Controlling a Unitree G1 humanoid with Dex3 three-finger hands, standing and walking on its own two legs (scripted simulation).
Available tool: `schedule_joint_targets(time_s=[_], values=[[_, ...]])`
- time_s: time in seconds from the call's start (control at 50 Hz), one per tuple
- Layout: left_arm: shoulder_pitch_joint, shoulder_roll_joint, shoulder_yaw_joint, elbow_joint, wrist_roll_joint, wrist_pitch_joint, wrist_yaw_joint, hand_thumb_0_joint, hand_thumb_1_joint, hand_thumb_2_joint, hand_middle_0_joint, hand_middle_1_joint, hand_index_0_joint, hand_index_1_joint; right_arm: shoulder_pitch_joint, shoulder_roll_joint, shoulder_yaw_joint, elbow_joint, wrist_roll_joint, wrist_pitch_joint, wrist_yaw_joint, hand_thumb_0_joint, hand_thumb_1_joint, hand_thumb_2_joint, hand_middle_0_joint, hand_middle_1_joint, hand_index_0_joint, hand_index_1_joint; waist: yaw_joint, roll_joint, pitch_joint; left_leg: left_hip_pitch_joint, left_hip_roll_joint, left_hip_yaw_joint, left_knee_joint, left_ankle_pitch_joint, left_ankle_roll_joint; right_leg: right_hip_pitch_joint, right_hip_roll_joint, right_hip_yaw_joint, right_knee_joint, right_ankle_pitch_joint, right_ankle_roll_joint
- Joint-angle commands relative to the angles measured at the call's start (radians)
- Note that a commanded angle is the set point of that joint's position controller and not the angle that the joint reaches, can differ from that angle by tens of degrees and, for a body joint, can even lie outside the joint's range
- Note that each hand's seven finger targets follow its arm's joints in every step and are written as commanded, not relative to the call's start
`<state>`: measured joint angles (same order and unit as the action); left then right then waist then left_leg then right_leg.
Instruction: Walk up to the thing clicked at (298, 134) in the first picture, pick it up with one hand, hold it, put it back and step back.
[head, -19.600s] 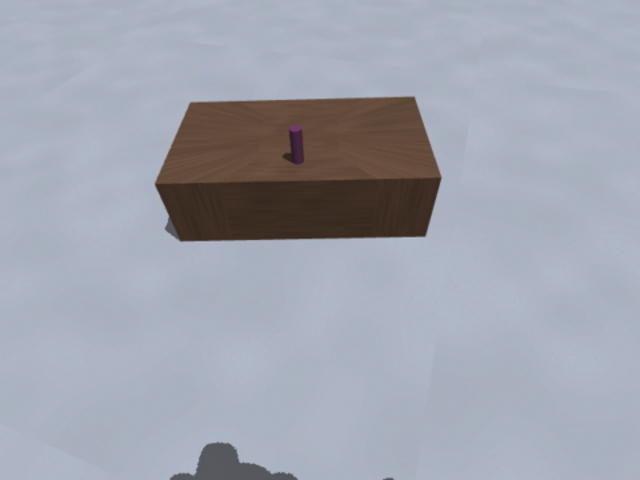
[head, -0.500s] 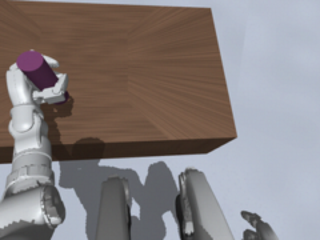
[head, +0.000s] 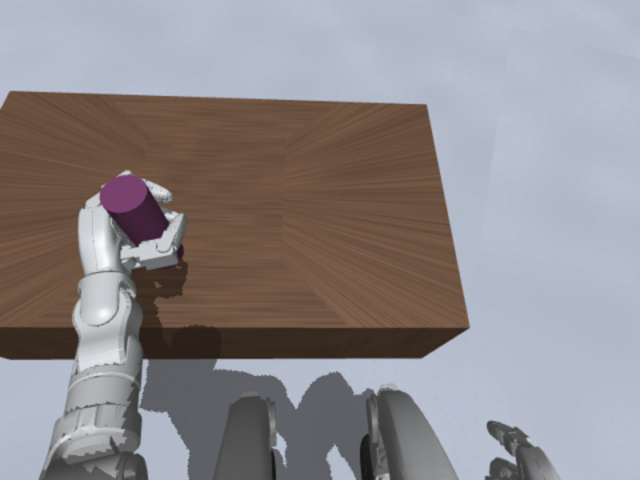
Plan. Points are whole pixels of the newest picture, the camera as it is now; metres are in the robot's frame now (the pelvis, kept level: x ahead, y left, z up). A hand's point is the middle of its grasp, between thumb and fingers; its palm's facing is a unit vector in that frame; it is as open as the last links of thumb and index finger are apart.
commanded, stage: lift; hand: left
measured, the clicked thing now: (148, 227) +0.42 +0.22 +0.03
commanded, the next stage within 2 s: hold in 1.00 s
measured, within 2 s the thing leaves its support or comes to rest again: neither
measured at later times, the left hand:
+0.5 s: hand (143, 215) +0.39 +0.19 +0.11, palm faces +0.18 -0.98 -0.02, open 6.2 cm
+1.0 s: hand (146, 211) +0.37 +0.17 +0.14, palm faces +0.18 -0.98 -0.01, open 6.2 cm
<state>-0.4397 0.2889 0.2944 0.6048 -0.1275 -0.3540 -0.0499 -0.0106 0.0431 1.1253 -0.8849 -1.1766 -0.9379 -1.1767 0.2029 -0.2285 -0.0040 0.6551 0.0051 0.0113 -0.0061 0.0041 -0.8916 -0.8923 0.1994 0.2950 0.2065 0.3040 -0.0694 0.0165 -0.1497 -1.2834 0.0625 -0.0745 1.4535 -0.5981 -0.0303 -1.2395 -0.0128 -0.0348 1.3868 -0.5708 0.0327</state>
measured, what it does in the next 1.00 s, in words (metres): rises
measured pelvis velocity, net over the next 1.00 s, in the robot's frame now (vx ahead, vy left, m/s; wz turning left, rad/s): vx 0.03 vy -0.01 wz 0.03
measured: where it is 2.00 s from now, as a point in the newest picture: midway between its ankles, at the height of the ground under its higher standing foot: outside the picture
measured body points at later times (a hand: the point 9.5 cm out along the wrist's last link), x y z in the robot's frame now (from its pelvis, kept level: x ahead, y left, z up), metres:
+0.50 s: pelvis +0.02 +0.00 +0.07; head +0.11 +0.02 +0.51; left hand +0.37 +0.24 +0.11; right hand +0.15 -0.24 -0.04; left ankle +0.04 +0.13 -0.59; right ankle +0.04 -0.14 -0.59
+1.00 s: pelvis +0.03 -0.01 +0.10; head +0.09 +0.01 +0.54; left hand +0.36 +0.23 +0.14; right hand +0.16 -0.25 -0.01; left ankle +0.04 +0.13 -0.59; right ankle +0.04 -0.14 -0.59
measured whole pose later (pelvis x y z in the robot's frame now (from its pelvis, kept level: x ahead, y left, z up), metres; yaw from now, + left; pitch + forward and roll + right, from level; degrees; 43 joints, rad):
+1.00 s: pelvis +0.03 -0.01 +0.10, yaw +1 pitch +11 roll -2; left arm -0.17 0.18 0.15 0.43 -0.14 -0.35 0.01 -0.01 0.01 1.17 -0.92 -1.16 -0.97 -1.15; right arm 0.22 -0.21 -0.01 0.64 0.00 0.00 -0.01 0.01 -0.89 -0.89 0.20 0.30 0.21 0.30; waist -0.03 0.01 -0.06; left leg -0.70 0.06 -0.03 0.98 -0.46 -0.03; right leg -0.68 -0.02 -0.02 0.94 -0.44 0.03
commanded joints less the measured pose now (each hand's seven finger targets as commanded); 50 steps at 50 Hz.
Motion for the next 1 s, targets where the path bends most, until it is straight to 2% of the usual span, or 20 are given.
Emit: schedule_joint_targets(time_s=[0.0, 0.02, 0.04, 0.06, 0.1, 0.12, 0.16, 0.18, 0.2, 0.28, 0.34, 0.4, 0.44, 0.54, 0.56, 0.72, 0.76, 0.84, 0.9, 0.98], values=[[-0.270, 0.156, 0.019, -0.283, -0.018, -0.062, 0.026, 0.000, 0.491, 1.310, -1.355, -1.446, -1.384, -1.429, 0.076, -0.157, -0.063, -0.083, 0.004, -0.034, -0.025, 0.000, -0.891, -0.894, 0.200, 0.300, 0.200, 0.300, -0.008, 0.070, -0.440, 0.410, -0.031, 0.026, -0.272, 0.272, 0.035, 0.342, 0.021, -0.007, -0.254, 0.295, -0.052], [-0.278, 0.164, 0.021, -0.315, -0.017, -0.064, 0.033, 0.000, 0.467, 1.287, -1.341, -1.428, -1.370, -1.412, 0.082, -0.155, -0.064, -0.080, 0.005, -0.033, -0.025, 0.000, -0.894, -0.895, 0.200, 0.300, 0.200, 0.300, 0.001, 0.069, -0.459, 0.438, -0.032, 0.030, -0.278, 0.296, 0.035, 0.372, 0.022, -0.003, -0.268, 0.320, -0.050], [-0.235, 0.112, -0.019, -0.269, -0.021, -0.055, 0.036, 0.000, 0.458, 1.293, -1.350, -1.432, -1.376, -1.418, 0.064, -0.147, -0.058, -0.090, 0.006, -0.035, -0.025, 0.000, -0.893, -0.895, 0.200, 0.300, 0.200, 0.300, -0.009, 0.046, -0.407, 0.422, -0.036, 0.036, -0.290, 0.267, 0.037, 0.377, 0.021, 0.001, -0.289, 0.300, -0.048], [-0.214, 0.112, -0.009, -0.283, -0.021, -0.055, 0.040, 0.000, 0.464, 1.300, -1.354, -1.439, -1.381, -1.425, 0.071, -0.150, -0.063, -0.090, 0.005, -0.037, -0.026, 0.000, -0.892, -0.894, 0.200, 0.300, 0.200, 0.300, -0.009, 0.042, -0.388, 0.423, -0.035, 0.033, -0.308, 0.278, 0.038, 0.388, 0.021, -0.003, -0.297, 0.310, -0.048], [-0.187, 0.097, -0.032, -0.280, -0.008, -0.055, 0.044, 0.000, 0.480, 1.300, -1.351, -1.436, -1.379, -1.420, 0.065, -0.145, -0.063, -0.087, 0.002, -0.039, -0.026, 0.000, -0.890, -0.893, 0.200, 0.300, 0.200, 0.300, -0.003, 0.062, -0.367, 0.459, -0.034, 0.033, -0.339, 0.267, 0.034, 0.385, 0.022, -0.004, -0.318, 0.292, -0.051], [-0.185, 0.120, -0.014, -0.275, -0.003, -0.054, 0.050, 0.000, 0.471, 1.300, -1.351, -1.433, -1.376, -1.420, 0.065, -0.147, -0.064, -0.089, 0.003, -0.038, -0.027, 0.000, -0.892, -0.894, 0.200, 0.300, 0.200, 0.300, 0.004, 0.059, -0.352, 0.468, -0.034, 0.033, -0.355, 0.255, 0.033, 0.393, 0.022, -0.006, -0.330, 0.277, -0.051], [-0.185, 0.100, -0.041, -0.302, -0.006, -0.059, 0.051, 0.000, 0.500, 1.295, -1.360, -1.434, -1.385, -1.420, 0.060, -0.142, -0.060, -0.097, 0.002, -0.038, -0.028, 0.000, -0.893, -0.894, 0.200, 0.300, 0.200, 0.300, 0.004, 0.070, -0.335, 0.505, -0.035, 0.035, -0.389, 0.244, 0.029, 0.414, 0.021, -0.008, -0.356, 0.267, -0.052], [-0.193, 0.095, -0.045, -0.323, -0.008, -0.062, 0.049, 0.000, 0.489, 1.302, -1.371, -1.445, -1.398, -1.430, 0.071, -0.139, -0.059, -0.094, -0.001, -0.040, -0.026, 0.000, -0.894, -0.894, 0.200, 0.300, 0.200, 0.300, -0.003, 0.076, -0.364, 0.530, -0.033, 0.032, -0.393, 0.287, 0.028, 0.437, 0.022, -0.012, -0.358, 0.307, -0.051], [-0.157, 0.096, -0.035, -0.307, -0.012, -0.061, 0.052, 0.000, 0.476, 1.300, -1.362, -1.435, -1.386, -1.423, 0.057, -0.142, -0.058, -0.102, 0.000, -0.042, -0.026, 0.000, -0.894, -0.894, 0.200, 0.300, 0.200, 0.300, 0.014, 0.075, -0.350, 0.540, -0.036, 0.034, -0.408, 0.279, 0.027, 0.446, 0.022, -0.014, -0.367, 0.297, -0.051], [-0.131, 0.070, -0.065, -0.338, -0.012, -0.065, 0.057, 0.000, 0.475, 1.293, -1.362, -1.439, -1.388, -1.425, 0.058, -0.134, -0.056, -0.107, -0.004, -0.047, -0.026, 0.000, -0.899, -0.895, 0.200, 0.300, 0.200, 0.300, 0.009, 0.067, -0.355, 0.583, -0.035, 0.039, -0.437, 0.331, 0.027, 0.510, 0.023, -0.016, -0.398, 0.351, -0.047], [-0.132, 0.075, -0.060, -0.359, -0.012, -0.069, 0.065, 0.000, 0.462, 1.291, -1.363, -1.437, -1.387, -1.425, 0.058, -0.134, -0.057, -0.110, -0.002, -0.045, -0.026, 0.000, -0.898, -0.895, 0.200, 0.300, 0.200, 0.300, 0.014, 0.069, -0.338, 0.619, -0.034, 0.038, -0.469, 0.336, 0.024, 0.523, 0.025, -0.020, -0.418, 0.348, -0.049], [-0.098, 0.035, -0.092, -0.355, -0.016, -0.068, 0.068, 0.000, 0.459, 1.295, -1.351, -1.433, -1.374, -1.422, 0.049, -0.132, -0.056, -0.113, -0.003, -0.048, -0.025, 0.000, -0.898, -0.896, 0.200, 0.300, 0.200, 0.300, 0.014, 0.066, -0.288, 0.644, -0.030, 0.032, -0.504, 0.336, 0.019, 0.519, 0.028, -0.030, -0.435, 0.337, -0.051], [-0.084, 0.051, -0.075, -0.353, -0.014, -0.066, 0.067, 0.000, 0.482, 1.282, -1.343, -1.420, -1.368, -1.407, 0.057, -0.133, -0.060, -0.112, -0.004, -0.048, -0.026, 0.000, -0.899, -0.895, 0.200, 0.300, 0.200, 0.300, 0.014, 0.040, -0.304, 0.648, -0.033, 0.038, -0.503, 0.360, 0.024, 0.563, 0.028, -0.022, -0.453, 0.368, -0.046], [-0.042, 0.043, -0.080, -0.382, -0.018, -0.070, 0.068, 0.000, 0.478, 1.280, -1.320, -1.408, -1.346, -1.395, 0.050, -0.125, -0.057, -0.120, -0.002, -0.045, -0.025, 0.000, -0.895, -0.895, 0.200, 0.300, 0.200, 0.300, 0.030, 0.026, -0.313, 0.667, -0.036, 0.051, -0.528, 0.396, 0.025, 0.648, 0.024, -0.016, -0.479, 0.411, -0.043], [-0.036, 0.024, -0.097, -0.370, -0.021, -0.068, 0.064, 0.000, 0.478, 1.284, -1.326, -1.411, -1.349, -1.400, 0.042, -0.124, -0.055, -0.119, -0.002, -0.047, -0.024, 0.000, -0.895, -0.895, 0.200, 0.300, 0.200, 0.300, 0.027, 0.038, -0.285, 0.681, -0.038, 0.052, -0.535, 0.399, 0.023, 0.634, 0.023, -0.016, -0.484, 0.411, -0.044], [-0.029, 0.024, -0.091, -0.408, -0.023, -0.069, 0.072, 0.000, 0.484, 1.301, -1.324, -1.413, -1.344, -1.405, 0.045, -0.118, -0.055, -0.121, -0.004, -0.041, -0.023, 0.000, -0.895, -0.895, 0.200, 0.300, 0.200, 0.300, 0.028, 0.020, -0.272, 0.713, -0.040, 0.064, -0.560, 0.439, 0.027, 0.698, 0.019, -0.006, -0.527, 0.463, -0.037], [-0.020, 0.013, -0.107, -0.401, -0.019, -0.066, 0.066, 0.000, 0.471, 1.304, -1.329, -1.421, -1.350, -1.412, 0.046, -0.120, -0.057, -0.116, -0.005, -0.041, -0.022, 0.000, -0.892, -0.894, 0.200, 0.300, 0.200, 0.300, 0.023, 0.032, -0.257, 0.734, -0.037, 0.060, -0.577, 0.442, 0.024, 0.694, 0.021, -0.011, -0.531, 0.455, -0.041], [0.001, 0.017, -0.096, -0.390, -0.017, -0.064, 0.070, 0.000, 0.522, 1.302, -1.315, -1.400, -1.334, -1.393, 0.037, -0.119, -0.059, -0.122, -0.003, -0.038, -0.023, 0.000, -0.889, -0.894, 0.200, 0.300, 0.200, 0.300, 0.029, 0.006, -0.240, 0.734, -0.041, 0.068, -0.593, 0.418, 0.028, 0.721, 0.018, -0.005, -0.559, 0.447, -0.035], [-0.006, 0.004, -0.101, -0.399, -0.022, -0.069, 0.071, 0.000, 0.506, 1.300, -1.322, -1.413, -1.342, -1.405, 0.005, -0.119, -0.058, -0.130, -0.004, -0.043, -0.018, 0.000, -0.890, -0.894, 0.200, 0.300, 0.200, 0.300, 0.031, 0.008, -0.180, 0.720, -0.045, 0.068, -0.627, 0.315, 0.027, 0.704, 0.019, -0.006, -0.586, 0.346, -0.035], [0.018, 0.001, -0.110, -0.412, -0.021, -0.071, 0.067, 0.000, 0.554, 1.314, -1.333, -1.422, -1.354, -1.413, 0.005, -0.119, -0.058, -0.130, -0.002, -0.045, -0.020, 0.000, -0.888, -0.893, 0.200, 0.300, 0.200, 0.300, 0.033, 0.014, -0.209, 0.754, -0.044, 0.068, -0.642, 0.329, 0.024, 0.733, 0.019, -0.007, -0.592, 0.360, -0.036]])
